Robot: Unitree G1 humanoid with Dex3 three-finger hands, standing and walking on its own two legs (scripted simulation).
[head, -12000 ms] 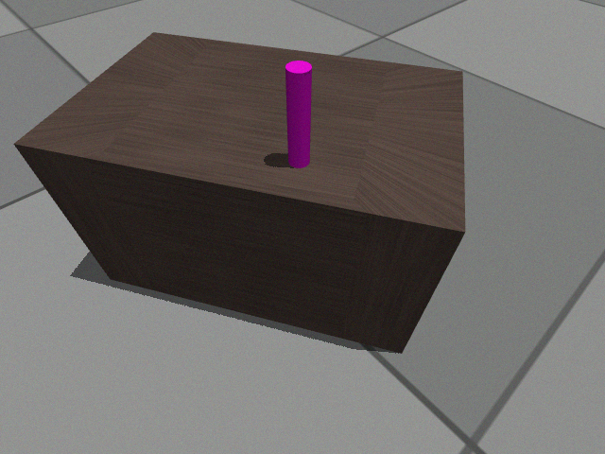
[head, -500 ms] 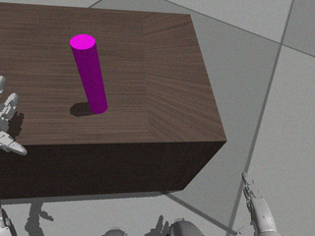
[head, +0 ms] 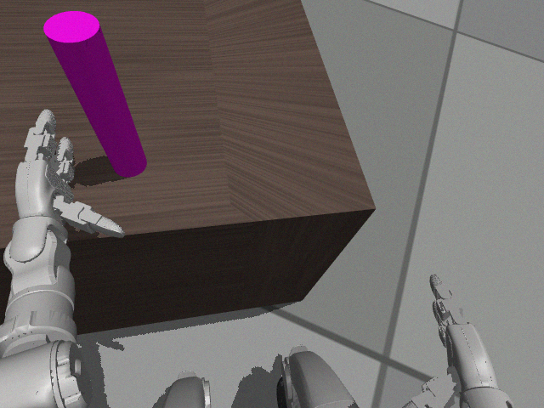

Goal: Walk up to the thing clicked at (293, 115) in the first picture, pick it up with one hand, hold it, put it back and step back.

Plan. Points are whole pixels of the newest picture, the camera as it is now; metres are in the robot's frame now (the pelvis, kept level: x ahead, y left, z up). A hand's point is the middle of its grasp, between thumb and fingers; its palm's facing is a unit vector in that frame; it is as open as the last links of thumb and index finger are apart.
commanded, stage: close in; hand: left
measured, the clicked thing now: (107, 111) +0.52 +0.17 +0.09
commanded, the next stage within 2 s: rest palm in 0.14 s
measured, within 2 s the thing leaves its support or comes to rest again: leaves its support in 1.58 s
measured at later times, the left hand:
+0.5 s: hand (123, 183) +0.45 +0.16 +0.02, palm faces +0.04 -1.00 +0.04, open 17.7 cm
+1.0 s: hand (123, 173) +0.47 +0.16 +0.02, palm faces +0.07 -1.00 +0.02, open 13.5 cm
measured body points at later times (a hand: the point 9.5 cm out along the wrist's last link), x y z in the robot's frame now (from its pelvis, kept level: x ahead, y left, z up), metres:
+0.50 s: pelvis +0.00 +0.00 +0.00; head +0.12 +0.03 +0.43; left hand +0.44 +0.21 +0.02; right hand +0.15 -0.27 +0.00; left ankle +0.00 +0.13 -0.65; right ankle +0.04 -0.14 -0.65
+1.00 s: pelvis -0.01 +0.00 -0.01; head +0.11 +0.02 +0.43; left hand +0.46 +0.21 +0.03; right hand +0.15 -0.27 +0.00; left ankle +0.00 +0.13 -0.65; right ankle +0.04 -0.14 -0.65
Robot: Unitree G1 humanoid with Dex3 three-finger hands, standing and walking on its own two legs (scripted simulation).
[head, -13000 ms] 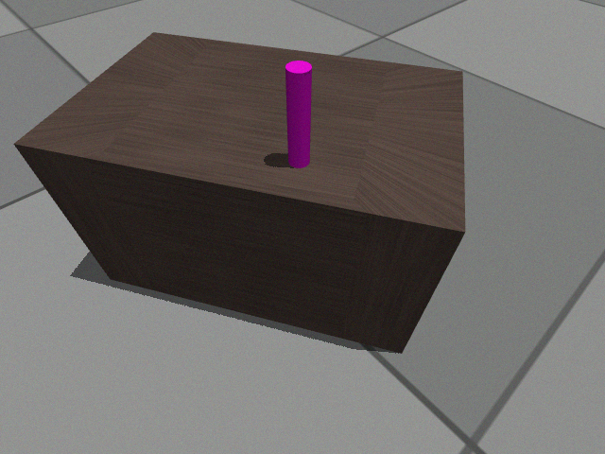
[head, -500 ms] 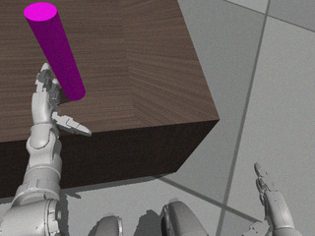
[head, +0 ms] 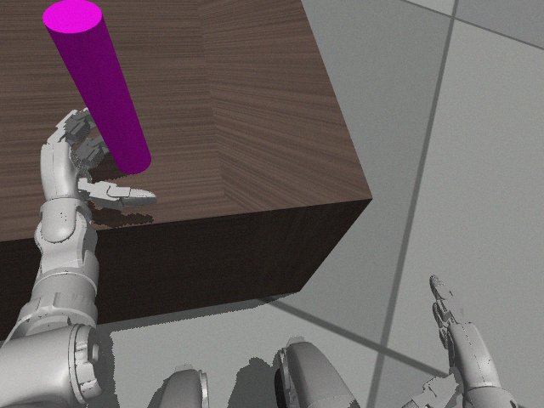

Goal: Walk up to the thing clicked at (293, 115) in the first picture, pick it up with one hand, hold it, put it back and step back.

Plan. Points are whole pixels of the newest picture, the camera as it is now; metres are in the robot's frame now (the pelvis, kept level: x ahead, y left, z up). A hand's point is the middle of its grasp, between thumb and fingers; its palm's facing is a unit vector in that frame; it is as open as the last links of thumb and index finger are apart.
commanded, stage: close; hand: left
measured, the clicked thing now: (110, 105) +0.52 +0.15 +0.10
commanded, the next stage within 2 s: settle in 0.26 s
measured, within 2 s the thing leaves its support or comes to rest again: leaves its support in 0.58 s
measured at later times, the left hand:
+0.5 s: hand (107, 164) +0.47 +0.17 +0.04, palm faces +0.05 -1.00 +0.00, open 9.0 cm
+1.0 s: hand (95, 140) +0.47 +0.16 +0.09, palm faces +0.06 -1.00 +0.01, open 9.3 cm
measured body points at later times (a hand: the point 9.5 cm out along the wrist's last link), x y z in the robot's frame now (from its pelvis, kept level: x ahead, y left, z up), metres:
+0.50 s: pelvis +0.00 +0.00 +0.00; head +0.12 +0.03 +0.44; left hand +0.46 +0.22 +0.04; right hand +0.15 -0.26 +0.00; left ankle +0.01 +0.13 -0.64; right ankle +0.05 -0.14 -0.64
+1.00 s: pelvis +0.01 +0.00 +0.02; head +0.10 +0.01 +0.47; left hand +0.46 +0.22 +0.09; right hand +0.15 -0.27 +0.00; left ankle +0.01 +0.13 -0.64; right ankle +0.05 -0.14 -0.64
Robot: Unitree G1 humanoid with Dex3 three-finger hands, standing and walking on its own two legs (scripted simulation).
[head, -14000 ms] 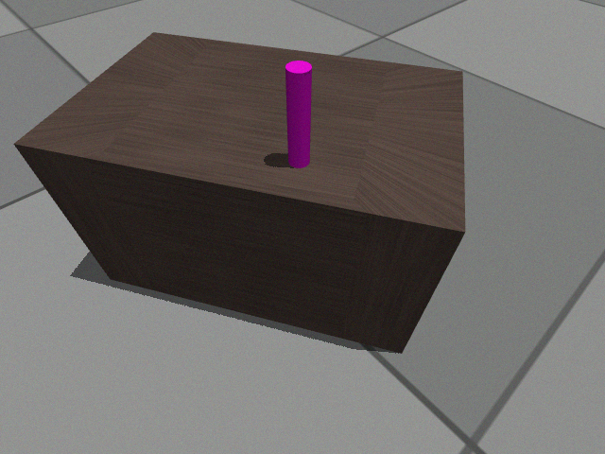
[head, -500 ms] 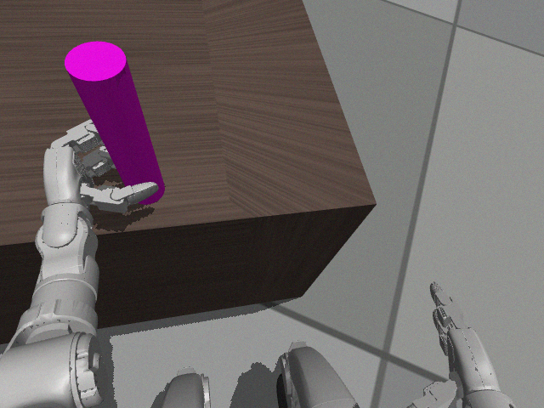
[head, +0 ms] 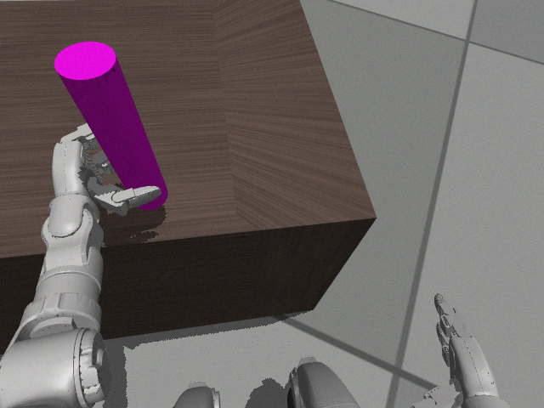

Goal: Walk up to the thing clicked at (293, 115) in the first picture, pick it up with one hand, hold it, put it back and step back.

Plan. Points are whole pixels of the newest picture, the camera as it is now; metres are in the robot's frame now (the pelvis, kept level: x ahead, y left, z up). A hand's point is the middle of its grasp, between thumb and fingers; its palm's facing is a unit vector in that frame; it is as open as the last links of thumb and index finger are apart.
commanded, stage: settle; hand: left
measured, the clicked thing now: (126, 144) +0.44 +0.14 +0.13
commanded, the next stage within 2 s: lift in 0.30 s
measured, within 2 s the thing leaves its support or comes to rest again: neither
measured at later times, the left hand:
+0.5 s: hand (111, 144) +0.47 +0.17 +0.09, palm faces +0.05 -1.00 +0.01, open 9.3 cm
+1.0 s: hand (93, 128) +0.43 +0.16 +0.17, palm faces +0.06 -1.00 -0.01, open 9.3 cm
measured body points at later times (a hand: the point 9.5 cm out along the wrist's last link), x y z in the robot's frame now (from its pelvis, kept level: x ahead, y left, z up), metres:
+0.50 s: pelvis +0.01 +0.00 +0.01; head +0.09 +0.01 +0.46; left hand +0.46 +0.23 +0.10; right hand +0.16 -0.26 -0.02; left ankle +0.00 +0.13 -0.66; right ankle +0.04 -0.14 -0.66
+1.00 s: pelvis +0.02 +0.00 +0.03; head +0.05 -0.01 +0.48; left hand +0.42 +0.22 +0.17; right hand +0.17 -0.27 -0.02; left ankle +0.00 +0.13 -0.66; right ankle +0.04 -0.14 -0.66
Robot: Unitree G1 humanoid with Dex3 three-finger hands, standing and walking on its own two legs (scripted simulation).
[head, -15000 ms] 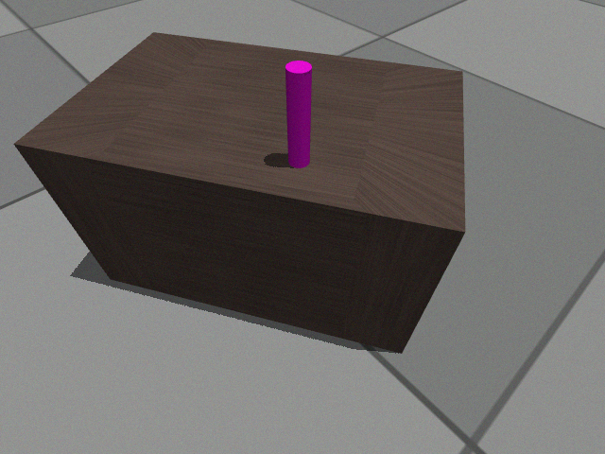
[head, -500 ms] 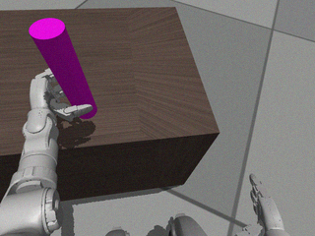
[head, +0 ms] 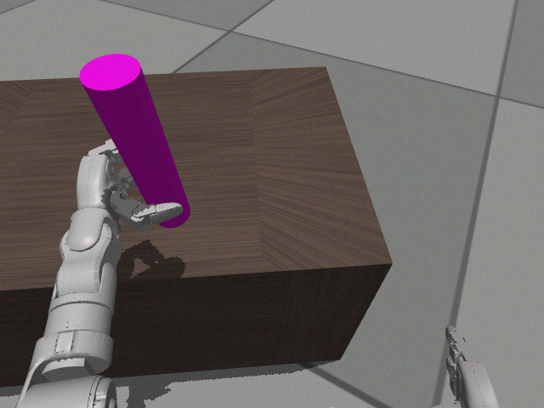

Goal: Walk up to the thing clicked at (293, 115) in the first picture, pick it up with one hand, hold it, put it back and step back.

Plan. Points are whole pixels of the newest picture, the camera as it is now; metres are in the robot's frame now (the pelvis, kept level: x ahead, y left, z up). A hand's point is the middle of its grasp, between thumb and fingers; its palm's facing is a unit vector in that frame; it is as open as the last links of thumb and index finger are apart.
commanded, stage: lift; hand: left
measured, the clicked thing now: (149, 159) +0.38 +0.14 +0.19
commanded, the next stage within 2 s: hold in 0.80 s
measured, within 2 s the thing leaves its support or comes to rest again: neither
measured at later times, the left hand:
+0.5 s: hand (128, 183) +0.36 +0.17 +0.18, palm faces +0.07 -1.00 -0.01, open 9.3 cm
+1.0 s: hand (108, 180) +0.34 +0.17 +0.20, palm faces +0.08 -1.00 +0.00, open 9.3 cm
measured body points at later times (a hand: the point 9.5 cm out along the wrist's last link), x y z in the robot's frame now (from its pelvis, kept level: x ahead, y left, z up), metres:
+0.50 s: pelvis -0.01 +0.00 +0.02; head -0.01 -0.02 +0.47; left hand +0.35 +0.22 +0.18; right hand +0.15 -0.26 -0.05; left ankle -0.02 +0.13 -0.70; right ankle +0.02 -0.14 -0.70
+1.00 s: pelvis -0.01 +0.00 +0.02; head -0.02 -0.02 +0.47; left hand +0.33 +0.23 +0.21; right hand +0.15 -0.25 -0.05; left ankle -0.02 +0.13 -0.70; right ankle +0.02 -0.14 -0.70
